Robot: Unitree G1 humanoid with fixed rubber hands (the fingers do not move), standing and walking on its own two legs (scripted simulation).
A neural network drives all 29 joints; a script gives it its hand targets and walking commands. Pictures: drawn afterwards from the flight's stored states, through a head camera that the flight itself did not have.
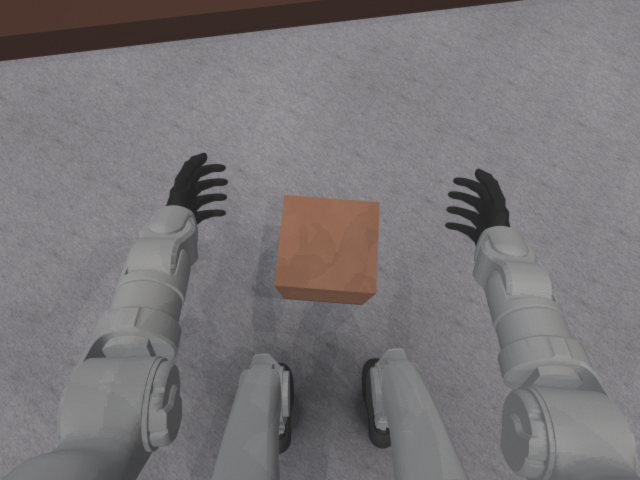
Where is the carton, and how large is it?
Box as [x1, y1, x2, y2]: [274, 195, 379, 304]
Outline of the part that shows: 284,195 274,285 284,298 355,304 362,304 375,293 376,288 379,202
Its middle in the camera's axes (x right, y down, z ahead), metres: +0.01 +0.04 +0.93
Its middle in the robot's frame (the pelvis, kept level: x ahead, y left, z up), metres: +0.48 -0.02 -0.53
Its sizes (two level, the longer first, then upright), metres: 0.210 0.200 0.250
